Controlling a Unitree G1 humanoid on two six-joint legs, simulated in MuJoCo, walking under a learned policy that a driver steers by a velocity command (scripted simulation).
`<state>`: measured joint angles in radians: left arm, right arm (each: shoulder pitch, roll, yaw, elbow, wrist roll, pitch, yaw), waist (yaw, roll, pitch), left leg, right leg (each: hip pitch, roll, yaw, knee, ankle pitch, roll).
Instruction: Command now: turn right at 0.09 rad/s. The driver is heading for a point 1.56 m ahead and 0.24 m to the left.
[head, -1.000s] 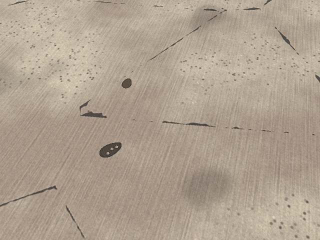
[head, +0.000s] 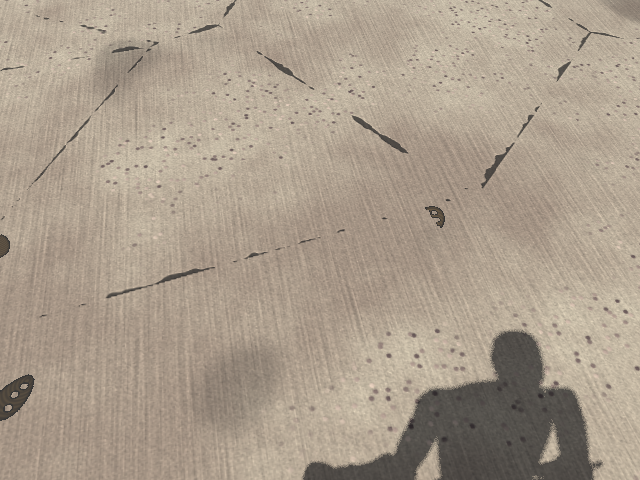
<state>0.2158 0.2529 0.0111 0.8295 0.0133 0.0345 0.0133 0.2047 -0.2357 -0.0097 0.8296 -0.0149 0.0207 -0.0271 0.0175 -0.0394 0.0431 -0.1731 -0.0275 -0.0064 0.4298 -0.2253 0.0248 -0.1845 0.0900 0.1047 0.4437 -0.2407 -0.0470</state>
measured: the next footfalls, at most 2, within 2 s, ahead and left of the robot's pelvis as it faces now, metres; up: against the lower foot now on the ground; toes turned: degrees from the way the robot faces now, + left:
left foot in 1.00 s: +0.44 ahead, +0.06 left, +0.00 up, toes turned +4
right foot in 1.54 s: +0.75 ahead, -0.11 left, +0.00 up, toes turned -4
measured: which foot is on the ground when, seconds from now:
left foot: down 0.00-0.54, up 0.56-0.98, down 1.00-1.00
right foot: down 0.00-1.00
